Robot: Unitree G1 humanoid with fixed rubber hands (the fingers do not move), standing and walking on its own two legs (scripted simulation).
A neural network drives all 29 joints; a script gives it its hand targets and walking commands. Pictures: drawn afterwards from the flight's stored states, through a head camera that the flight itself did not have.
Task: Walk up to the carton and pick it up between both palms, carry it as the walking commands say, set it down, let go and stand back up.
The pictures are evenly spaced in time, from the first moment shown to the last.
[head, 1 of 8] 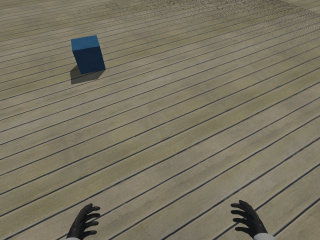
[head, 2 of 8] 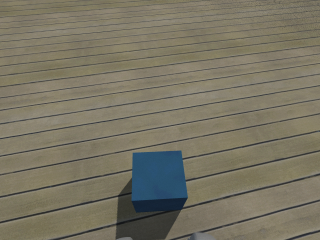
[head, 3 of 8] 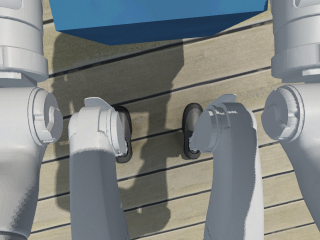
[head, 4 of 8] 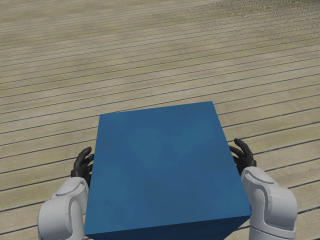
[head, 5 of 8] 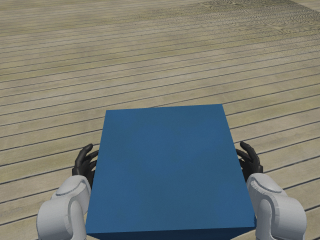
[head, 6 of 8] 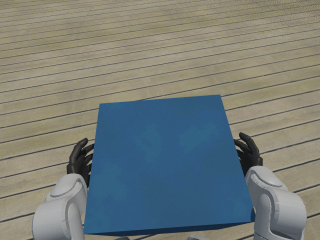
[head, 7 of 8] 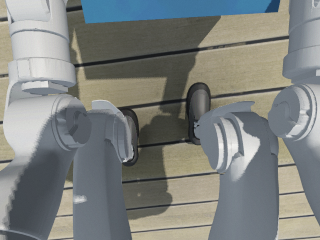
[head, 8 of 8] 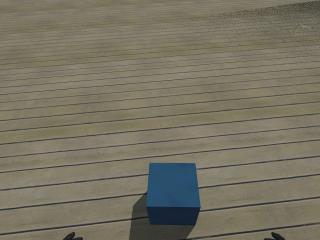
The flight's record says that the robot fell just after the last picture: no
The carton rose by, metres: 0.69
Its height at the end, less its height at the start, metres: +0.00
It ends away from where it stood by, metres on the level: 3.12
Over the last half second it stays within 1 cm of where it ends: yes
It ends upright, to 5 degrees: yes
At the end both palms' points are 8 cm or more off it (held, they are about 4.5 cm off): yes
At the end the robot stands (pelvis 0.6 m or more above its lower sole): yes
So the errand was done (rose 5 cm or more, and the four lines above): yes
